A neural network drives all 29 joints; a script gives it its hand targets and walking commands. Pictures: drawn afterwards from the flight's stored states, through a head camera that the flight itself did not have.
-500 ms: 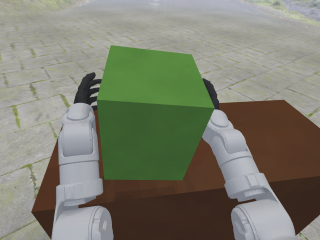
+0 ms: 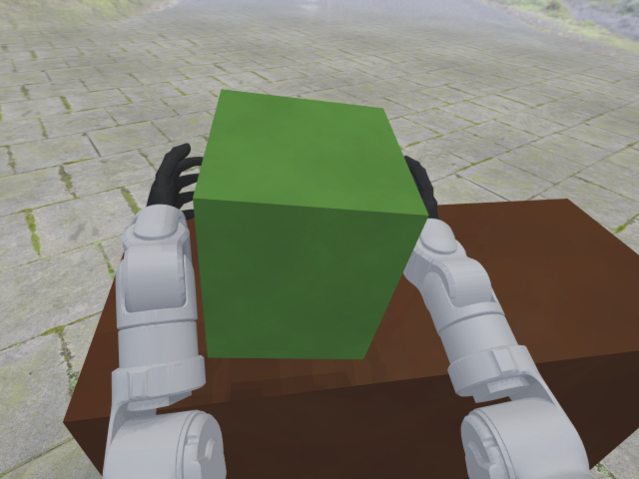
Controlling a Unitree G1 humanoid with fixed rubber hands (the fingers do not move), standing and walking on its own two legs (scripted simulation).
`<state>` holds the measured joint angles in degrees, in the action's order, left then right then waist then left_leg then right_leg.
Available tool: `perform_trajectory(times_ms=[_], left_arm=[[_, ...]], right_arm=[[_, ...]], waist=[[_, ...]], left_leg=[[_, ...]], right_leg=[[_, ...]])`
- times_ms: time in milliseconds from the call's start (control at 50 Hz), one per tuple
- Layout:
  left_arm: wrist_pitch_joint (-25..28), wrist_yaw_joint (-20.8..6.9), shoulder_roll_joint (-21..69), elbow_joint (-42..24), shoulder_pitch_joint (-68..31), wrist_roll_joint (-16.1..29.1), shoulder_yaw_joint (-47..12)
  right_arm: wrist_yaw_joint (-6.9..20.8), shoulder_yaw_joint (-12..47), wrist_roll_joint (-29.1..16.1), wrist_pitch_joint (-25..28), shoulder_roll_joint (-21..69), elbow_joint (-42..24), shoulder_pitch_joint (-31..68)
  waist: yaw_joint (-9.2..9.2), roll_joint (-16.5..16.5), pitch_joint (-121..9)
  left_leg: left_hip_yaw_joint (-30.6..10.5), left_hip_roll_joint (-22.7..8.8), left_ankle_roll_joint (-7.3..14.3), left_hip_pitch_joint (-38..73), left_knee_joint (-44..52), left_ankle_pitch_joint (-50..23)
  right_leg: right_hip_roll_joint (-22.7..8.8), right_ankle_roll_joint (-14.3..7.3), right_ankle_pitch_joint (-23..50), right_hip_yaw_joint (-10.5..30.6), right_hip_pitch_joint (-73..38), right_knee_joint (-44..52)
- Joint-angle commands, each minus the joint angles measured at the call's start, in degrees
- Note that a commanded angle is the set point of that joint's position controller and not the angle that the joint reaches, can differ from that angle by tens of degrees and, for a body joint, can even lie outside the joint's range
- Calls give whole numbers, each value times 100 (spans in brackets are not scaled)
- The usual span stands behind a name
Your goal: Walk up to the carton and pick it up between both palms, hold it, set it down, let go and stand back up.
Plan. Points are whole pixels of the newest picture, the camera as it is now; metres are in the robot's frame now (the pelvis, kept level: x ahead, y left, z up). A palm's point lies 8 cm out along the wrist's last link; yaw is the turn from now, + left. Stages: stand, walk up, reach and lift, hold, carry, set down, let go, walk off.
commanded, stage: hold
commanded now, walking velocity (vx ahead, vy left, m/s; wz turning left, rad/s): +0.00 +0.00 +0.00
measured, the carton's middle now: (296, 231) +0.38 +0.01 +0.19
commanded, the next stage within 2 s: set down in 0.24 s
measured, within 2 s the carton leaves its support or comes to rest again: neither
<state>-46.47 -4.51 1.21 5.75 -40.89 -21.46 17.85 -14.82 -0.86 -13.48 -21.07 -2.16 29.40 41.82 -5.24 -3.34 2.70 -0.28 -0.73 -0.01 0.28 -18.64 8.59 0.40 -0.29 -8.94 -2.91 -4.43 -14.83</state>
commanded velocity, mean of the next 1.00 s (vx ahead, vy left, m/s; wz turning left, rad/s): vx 0.00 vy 0.00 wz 0.00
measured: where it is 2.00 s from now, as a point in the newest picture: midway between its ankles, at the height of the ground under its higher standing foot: outside the picture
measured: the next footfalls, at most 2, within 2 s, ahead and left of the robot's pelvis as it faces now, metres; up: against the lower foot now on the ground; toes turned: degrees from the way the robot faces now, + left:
none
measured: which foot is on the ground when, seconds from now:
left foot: down 0.00-1.00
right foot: down 0.00-1.00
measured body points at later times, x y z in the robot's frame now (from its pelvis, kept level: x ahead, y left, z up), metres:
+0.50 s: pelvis +0.00 +0.00 +0.00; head -0.06 +0.03 +0.45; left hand +0.38 +0.16 +0.25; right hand +0.38 -0.14 +0.22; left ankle +0.03 +0.12 -0.75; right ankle +0.01 -0.11 -0.75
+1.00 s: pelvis +0.02 +0.00 +0.00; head +0.00 +0.03 +0.45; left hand +0.41 +0.15 +0.18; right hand +0.40 -0.15 +0.16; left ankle +0.03 +0.12 -0.75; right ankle +0.01 -0.11 -0.75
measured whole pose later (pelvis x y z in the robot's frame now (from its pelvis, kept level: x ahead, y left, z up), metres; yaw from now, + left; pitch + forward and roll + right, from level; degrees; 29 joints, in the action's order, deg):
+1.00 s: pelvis +0.02 +0.00 +0.00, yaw +1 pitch -9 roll -1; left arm -29.8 -0.7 3.9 10.0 -35.4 -21.9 14.6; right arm -10.4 -4.0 -5.2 0.7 -1.2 36.7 36.9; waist -3.5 -4.3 6.5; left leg -0.2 -0.8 -0.2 -0.2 -18.6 9.7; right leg 0.2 -0.4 -10.1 -4.4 -4.3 -14.5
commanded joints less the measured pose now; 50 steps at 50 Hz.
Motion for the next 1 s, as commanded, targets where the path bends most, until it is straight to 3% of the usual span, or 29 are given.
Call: perform_trajectory(times_ms=[0, 120, 140, 180, 220, 260, 280, 340, 400, 460, 480, 540, 580, 620, 680, 720, 760, 820, 900, 980], left_arm=[[326, -686, 3210, -277, -3180, 895, -2534], [326, -688, 3205, -282, -3174, 895, -2534], [359, -639, 3204, -600, -3305, 983, -2623], [306, -599, 3200, -499, -3079, 979, -2654], [267, -625, 3114, -231, -3057, 868, -2450], [296, -637, 3063, -281, -3109, 847, -2484], [307, -671, 3044, -226, -3103, 859, -2491], [535, -698, 3008, -71, -3299, 806, -2386], [918, -691, 3030, -90, -3309, 722, -2348], [1201, -798, 2843, 587, -2953, 414, -1890], [1270, -834, 2756, 649, -2762, 323, -1745], [1395, -908, 2687, 754, -2523, 197, -1629], [1538, -875, 2797, 503, -2534, 346, -1909], [1633, -816, 2719, 597, -2565, 334, -1869], [1831, -632, 2977, 243, -2588, 559, -2471], [1918, -519, 3032, 125, -2546, 616, -2635], [1979, -468, 3011, 16, -2577, 675, -2707], [1986, -403, 3038, -48, -2419, 650, -2779], [1979, -385, 2995, -143, -2290, 625, -2683], [2034, -401, 2972, -8, -2384, 579, -2548]], right_arm=[[602, 2042, -448, 389, 3206, -1858, 4601], [599, 2049, -446, 393, 3210, -1868, 4597], [603, 2105, -466, 430, 3290, -2102, 4767], [580, 2172, -518, 387, 3186, -2121, 4665], [580, 2028, -407, 308, 3137, -1788, 4581], [650, 1958, -338, 354, 3121, -1761, 4628], [665, 1897, -276, 400, 3099, -1773, 4676], [738, 1685, -42, 666, 3076, -1682, 4786], [863, 1511, 262, 1149, 3011, -1462, 4715], [1031, 847, 886, 1639, 2704, -754, 4307], [1067, 777, 1025, 1789, 2659, -641, 4150], [1109, 638, 1256, 2128, 2554, -516, 3932], [1100, 745, 1232, 2367, 2541, -755, 3956], [1109, 805, 1239, 2466, 2423, -536, 3896], [1136, 1115, 1094, 2771, 2388, -1103, 4139], [1130, 1243, 1047, 2822, 2351, -1104, 4041], [1114, 1336, 992, 2836, 2349, -1083, 3962], [1111, 1469, 909, 2822, 2350, -1127, 3846], [1088, 1561, 832, 2719, 2403, -1071, 3665], [1106, 1518, 909, 2668, 2471, -837, 3590]], waist=[[-47, 393, -2191], [-46, 386, -2189], [14, 401, -2630], [-21, 428, -2496], [-14, 282, -2060], [39, 342, -1847], [-23, 331, -1899], [36, 406, -2068], [82, 470, -2376], [107, 317, -1510], [179, 215, -1471], [162, 169, -1303], [112, 252, -1654], [128, 187, -1504], [143, 376, -2390], [130, 393, -2557], [97, 322, -2588], [156, 482, -2607], [186, 355, -2580], [211, 287, -2491]], left_leg=[[250, 253, -37, 710, 50, -1312], [252, 256, -33, 714, 49, -1310], [269, 263, -35, 819, -19, -1428], [234, 244, -69, 995, -109, -1671], [289, 239, 0, 755, 76, -1134], [284, 239, 20, 635, 169, -1017], [275, 248, 33, 612, 153, -939], [305, 243, 39, 680, 182, -697], [345, 214, 1, 914, 118, -957], [449, 152, 79, 729, 401, -248], [489, 163, 136, 709, 454, -236], [582, 183, 154, 602, 488, -271], [533, 172, 61, 749, 305, -822], [516, 147, 42, 776, 241, -968], [431, 111, -141, 1261, -78, -1960], [344, 72, -210, 1498, -220, -2450], [345, 93, -208, 1456, -225, -2371], [300, 115, -213, 1275, -232, -2405], [284, 150, -154, 1089, -200, -2355], [295, 159, -110, 820, -45, -1876]], right_leg=[[332, 260, 797, -216, -115, 124], [329, 265, 816, -215, -120, 124], [308, 314, 951, -206, -142, 59], [327, 303, 1179, -209, -118, 71], [302, 313, 693, -197, -3, 149], [271, 286, 796, -206, -6, 105], [241, 297, 785, -208, -39, 120], [207, 269, 557, -260, 76, 110], [201, 283, 672, -368, 42, 75], [137, 223, -61, -483, 229, 208], [104, 243, -3, -487, 103, 219], [83, 265, 113, -545, -141, 221], [104, 251, 620, -570, -168, 154], [105, 235, 527, -581, -92, 184], [195, 167, 1069, -653, -64, 112], [229, 175, 1347, -676, 28, 84], [203, 205, 1463, -635, 10, 62], [158, 194, 1790, -568, -188, -26], [135, 263, 2209, -478, -350, -105], [114, 295, 2079, -485, -452, -134]])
